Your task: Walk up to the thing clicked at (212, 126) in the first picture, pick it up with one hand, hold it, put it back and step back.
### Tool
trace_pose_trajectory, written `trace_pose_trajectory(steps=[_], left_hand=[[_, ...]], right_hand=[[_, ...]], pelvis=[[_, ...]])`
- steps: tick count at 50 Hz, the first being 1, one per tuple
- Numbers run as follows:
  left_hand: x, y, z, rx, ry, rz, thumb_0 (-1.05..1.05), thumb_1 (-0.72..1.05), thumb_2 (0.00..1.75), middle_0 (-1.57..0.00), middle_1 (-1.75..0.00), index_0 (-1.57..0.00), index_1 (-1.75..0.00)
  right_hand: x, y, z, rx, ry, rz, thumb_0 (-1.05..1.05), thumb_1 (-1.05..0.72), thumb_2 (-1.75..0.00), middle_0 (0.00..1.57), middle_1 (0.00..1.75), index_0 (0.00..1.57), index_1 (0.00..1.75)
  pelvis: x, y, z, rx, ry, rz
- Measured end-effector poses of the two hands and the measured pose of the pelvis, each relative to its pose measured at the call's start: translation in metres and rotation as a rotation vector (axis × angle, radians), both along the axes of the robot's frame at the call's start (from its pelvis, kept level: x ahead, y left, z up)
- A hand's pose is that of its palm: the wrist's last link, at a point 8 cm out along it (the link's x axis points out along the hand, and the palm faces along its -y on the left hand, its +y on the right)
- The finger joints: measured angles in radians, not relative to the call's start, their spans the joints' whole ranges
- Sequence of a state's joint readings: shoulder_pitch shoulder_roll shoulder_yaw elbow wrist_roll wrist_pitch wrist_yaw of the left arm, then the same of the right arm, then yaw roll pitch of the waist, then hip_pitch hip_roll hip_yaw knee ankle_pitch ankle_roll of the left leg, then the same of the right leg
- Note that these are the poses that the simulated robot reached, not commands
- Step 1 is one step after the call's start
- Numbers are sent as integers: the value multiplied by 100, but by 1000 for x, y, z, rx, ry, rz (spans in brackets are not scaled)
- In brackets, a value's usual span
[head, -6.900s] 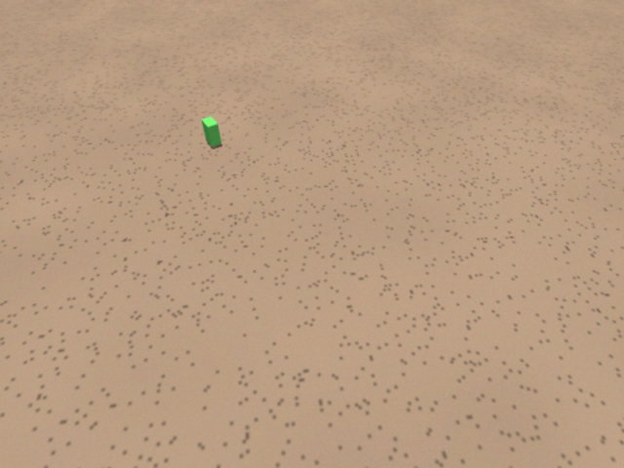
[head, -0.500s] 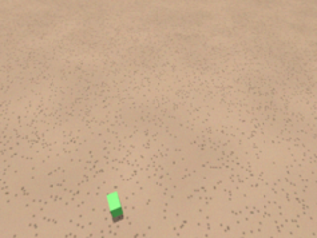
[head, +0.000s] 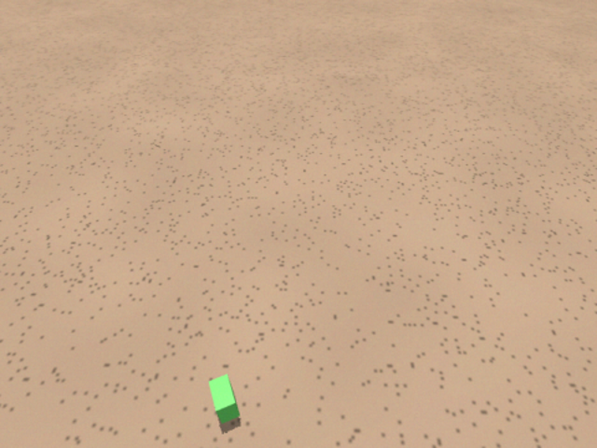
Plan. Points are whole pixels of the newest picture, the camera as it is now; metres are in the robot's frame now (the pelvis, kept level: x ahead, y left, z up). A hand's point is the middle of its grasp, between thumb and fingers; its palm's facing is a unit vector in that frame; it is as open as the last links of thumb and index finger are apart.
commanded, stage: walk up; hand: left
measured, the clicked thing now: (224, 399) +0.43 +0.23 -0.72
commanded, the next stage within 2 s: stand in 0.46 s
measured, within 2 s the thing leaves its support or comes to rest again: neither
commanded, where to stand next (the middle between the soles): +0.08 +0.00 m, yaw +0 degrees
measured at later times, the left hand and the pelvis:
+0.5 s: hand out of the picture +0.09 +0.25 -0.16, palm faces -0.01 -0.94 -0.34, open 7.4 cm; pelvis +0.01 +0.00 +0.00, yaw +0 degrees
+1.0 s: hand out of the picture +0.10 +0.24 -0.15, palm faces -0.01 -0.94 -0.35, open 7.4 cm; pelvis +0.02 -0.01 +0.00, yaw +0 degrees
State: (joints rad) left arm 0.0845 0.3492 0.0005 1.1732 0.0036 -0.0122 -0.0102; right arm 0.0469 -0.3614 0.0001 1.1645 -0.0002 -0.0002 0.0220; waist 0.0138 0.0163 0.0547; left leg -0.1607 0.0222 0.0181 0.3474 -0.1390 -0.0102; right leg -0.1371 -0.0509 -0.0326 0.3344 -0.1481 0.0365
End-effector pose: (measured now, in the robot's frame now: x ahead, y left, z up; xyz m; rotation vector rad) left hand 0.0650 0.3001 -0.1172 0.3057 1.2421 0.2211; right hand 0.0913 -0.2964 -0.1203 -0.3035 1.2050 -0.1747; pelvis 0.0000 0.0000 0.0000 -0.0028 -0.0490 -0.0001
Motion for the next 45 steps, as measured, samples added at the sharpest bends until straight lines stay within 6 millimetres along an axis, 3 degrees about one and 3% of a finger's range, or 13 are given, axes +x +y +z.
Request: trace_pose_trajectory(steps=[14, 45], left_hand=[[7, -6, -2, -12, 12, -7, 1, 90, 90, -21, -30, -20, -30], [24, -13, 1, 1, 1, -12, 1, 90, 90, -21, -30, -20, -30]], right_hand=[[-25, -4, -4, -4, 65, -34, 0, -90, -90, 21, 30, 20, 30], [7, -13, 0, -12, 20, -11, 0, -90, -90, 21, 30, 20, 30]], pelvis=[[5, -1, 1, 2, 9, 2], [22, -11, 1, 5, 15, 6]])
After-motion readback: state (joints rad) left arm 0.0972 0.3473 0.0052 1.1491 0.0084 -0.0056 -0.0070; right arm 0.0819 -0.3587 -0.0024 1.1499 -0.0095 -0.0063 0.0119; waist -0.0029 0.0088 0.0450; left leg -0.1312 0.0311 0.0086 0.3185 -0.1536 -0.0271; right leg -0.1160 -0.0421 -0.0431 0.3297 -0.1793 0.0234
